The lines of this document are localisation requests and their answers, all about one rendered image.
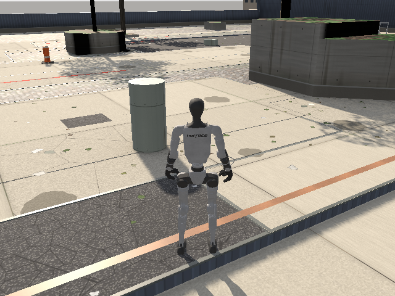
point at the robot right hand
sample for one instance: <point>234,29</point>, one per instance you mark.
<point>224,173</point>

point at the left robot forearm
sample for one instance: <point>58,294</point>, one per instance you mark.
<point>170,162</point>

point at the robot right upper arm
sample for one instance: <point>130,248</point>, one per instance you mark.
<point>216,130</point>

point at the robot left hand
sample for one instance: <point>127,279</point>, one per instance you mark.
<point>167,173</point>

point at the left robot thigh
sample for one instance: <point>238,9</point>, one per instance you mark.
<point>183,187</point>

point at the robot left upper arm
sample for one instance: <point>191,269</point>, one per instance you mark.
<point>177,131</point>

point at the left robot foot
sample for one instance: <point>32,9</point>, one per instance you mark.
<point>181,250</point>

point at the right robot forearm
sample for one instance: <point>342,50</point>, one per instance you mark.
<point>225,162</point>

